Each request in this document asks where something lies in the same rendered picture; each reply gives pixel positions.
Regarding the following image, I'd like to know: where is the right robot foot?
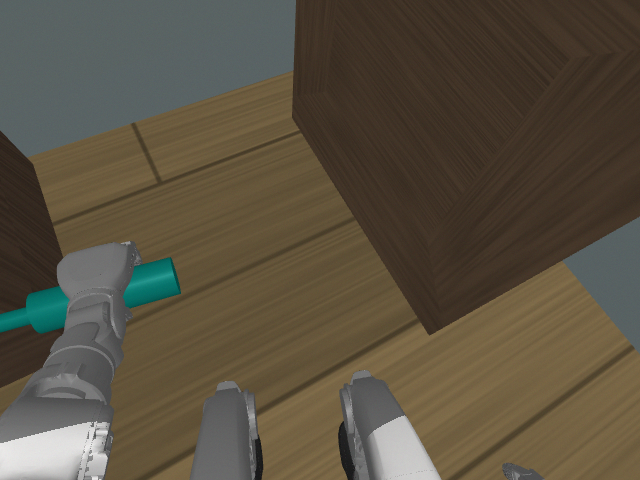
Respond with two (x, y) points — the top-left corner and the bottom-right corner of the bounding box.
(338, 421), (356, 480)

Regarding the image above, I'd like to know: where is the bottle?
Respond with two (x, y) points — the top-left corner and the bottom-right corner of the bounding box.
(0, 257), (181, 334)

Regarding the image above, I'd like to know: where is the right robot hand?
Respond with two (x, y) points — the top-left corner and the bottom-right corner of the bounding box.
(502, 463), (545, 480)

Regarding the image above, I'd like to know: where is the left robot arm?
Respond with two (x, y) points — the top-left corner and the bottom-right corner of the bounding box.
(0, 288), (126, 480)

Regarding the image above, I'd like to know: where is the left robot hand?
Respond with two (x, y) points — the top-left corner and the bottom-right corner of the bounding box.
(57, 241), (143, 321)

